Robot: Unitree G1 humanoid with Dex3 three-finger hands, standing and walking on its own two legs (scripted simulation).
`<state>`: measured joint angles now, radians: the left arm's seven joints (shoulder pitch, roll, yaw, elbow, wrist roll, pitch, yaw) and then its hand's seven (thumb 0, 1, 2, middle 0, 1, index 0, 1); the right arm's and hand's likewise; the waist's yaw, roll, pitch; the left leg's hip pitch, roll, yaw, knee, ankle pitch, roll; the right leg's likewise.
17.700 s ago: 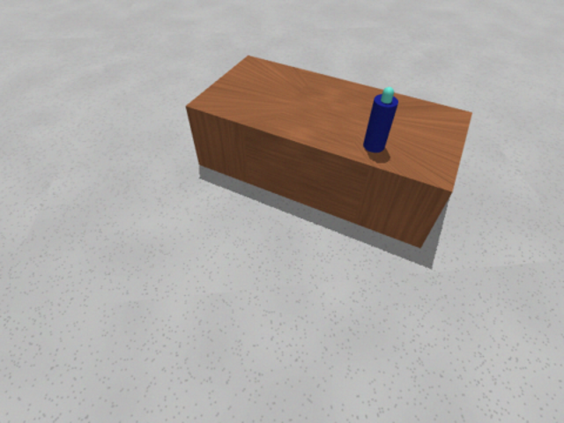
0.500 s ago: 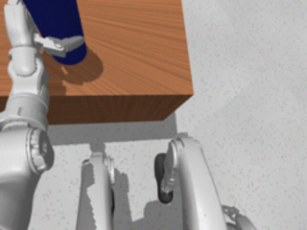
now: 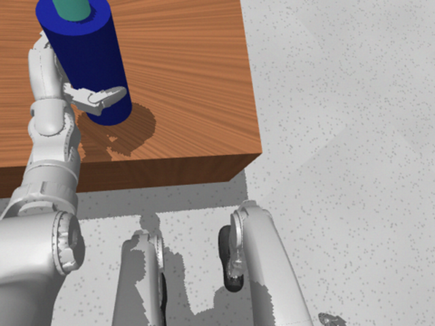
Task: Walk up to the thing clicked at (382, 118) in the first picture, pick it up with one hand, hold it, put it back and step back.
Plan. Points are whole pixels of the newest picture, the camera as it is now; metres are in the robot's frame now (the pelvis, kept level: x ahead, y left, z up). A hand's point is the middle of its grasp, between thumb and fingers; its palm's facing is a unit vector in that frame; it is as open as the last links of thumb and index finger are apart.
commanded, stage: settle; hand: left
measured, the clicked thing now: (91, 57) +0.56 +0.12 +0.00
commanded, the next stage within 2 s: lift in 0.70 s
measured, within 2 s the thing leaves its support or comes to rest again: neither
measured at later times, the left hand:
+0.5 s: hand (95, 57) +0.55 +0.12 +0.01, palm faces +0.05 -1.00 -0.06, open 11.7 cm
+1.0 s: hand (86, 61) +0.53 +0.12 +0.03, palm faces +0.04 -1.00 -0.07, open 11.8 cm
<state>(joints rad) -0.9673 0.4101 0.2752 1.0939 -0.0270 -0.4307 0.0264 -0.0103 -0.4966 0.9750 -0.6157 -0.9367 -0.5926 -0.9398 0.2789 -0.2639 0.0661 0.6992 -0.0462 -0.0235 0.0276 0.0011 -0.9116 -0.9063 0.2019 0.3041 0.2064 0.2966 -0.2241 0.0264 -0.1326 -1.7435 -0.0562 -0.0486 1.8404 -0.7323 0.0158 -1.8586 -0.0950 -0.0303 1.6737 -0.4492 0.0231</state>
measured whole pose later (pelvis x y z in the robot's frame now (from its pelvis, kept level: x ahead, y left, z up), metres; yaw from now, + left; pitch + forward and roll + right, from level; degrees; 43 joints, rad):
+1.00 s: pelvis +0.02 -0.01 +0.05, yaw +0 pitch +34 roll -2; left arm -0.84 0.38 0.26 1.04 -0.05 -0.49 0.01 -0.01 -0.54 1.03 -0.61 -0.97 -0.59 -0.98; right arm 0.25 -0.25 0.05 0.68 -0.04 -0.03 0.02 0.00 -0.93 -0.91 0.20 0.30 0.20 0.30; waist -0.20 0.03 -0.14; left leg -1.56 -0.03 -0.05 1.67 -0.71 0.00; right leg -1.68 -0.07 -0.04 1.53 -0.45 0.01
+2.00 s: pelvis +0.05 -0.02 +0.19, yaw +0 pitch +15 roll -1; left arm -0.35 0.21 0.09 0.66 -0.13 -0.38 0.02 -0.01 -0.57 1.07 -0.61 -0.99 -0.58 -0.99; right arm 0.24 -0.23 0.01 0.69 0.00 -0.05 -0.03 0.01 -0.91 -0.91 0.20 0.30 0.20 0.30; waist -0.05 0.00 -0.08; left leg -0.78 0.00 -0.05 1.08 -0.55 -0.01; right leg -0.90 -0.04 -0.06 0.98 -0.33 0.01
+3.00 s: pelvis +0.07 -0.01 +0.22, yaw -1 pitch +7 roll -1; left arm -0.21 0.20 0.10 0.54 -0.18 -0.35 -0.06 -0.01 -0.57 1.07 -0.61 -0.99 -0.58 -0.99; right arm 0.25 -0.22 0.01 0.70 0.01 -0.07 -0.05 0.01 -0.91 -0.90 0.20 0.30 0.21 0.30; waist -0.03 0.01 -0.03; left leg -0.49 0.01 -0.03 0.85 -0.48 0.00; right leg -0.62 -0.03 -0.04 0.77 -0.28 0.01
